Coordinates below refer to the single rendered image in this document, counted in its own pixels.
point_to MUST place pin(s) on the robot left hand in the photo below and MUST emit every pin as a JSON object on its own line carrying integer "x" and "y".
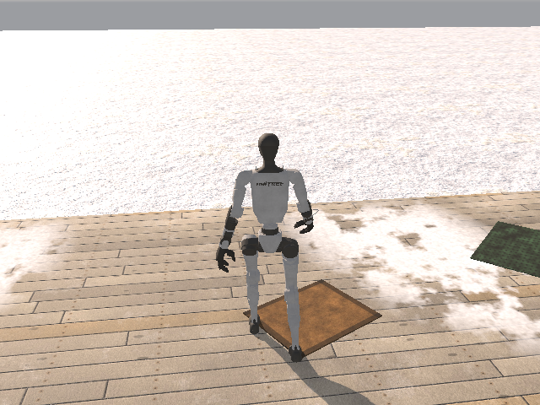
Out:
{"x": 220, "y": 258}

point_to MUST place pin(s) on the left robot upper arm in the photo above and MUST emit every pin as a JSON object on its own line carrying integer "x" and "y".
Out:
{"x": 243, "y": 178}

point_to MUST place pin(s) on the left robot foot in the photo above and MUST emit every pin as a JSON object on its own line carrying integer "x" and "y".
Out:
{"x": 254, "y": 327}

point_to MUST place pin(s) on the robot right hand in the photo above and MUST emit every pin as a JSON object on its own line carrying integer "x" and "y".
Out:
{"x": 307, "y": 229}

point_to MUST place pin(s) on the robot torso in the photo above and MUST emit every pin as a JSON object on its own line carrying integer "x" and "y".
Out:
{"x": 270, "y": 195}

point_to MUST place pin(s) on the right robot upper arm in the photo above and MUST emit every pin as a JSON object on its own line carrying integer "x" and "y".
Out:
{"x": 296, "y": 178}

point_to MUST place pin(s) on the right robot forearm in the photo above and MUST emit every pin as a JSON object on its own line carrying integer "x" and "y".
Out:
{"x": 307, "y": 216}

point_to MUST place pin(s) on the left robot forearm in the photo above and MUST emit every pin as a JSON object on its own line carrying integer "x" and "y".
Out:
{"x": 228, "y": 231}

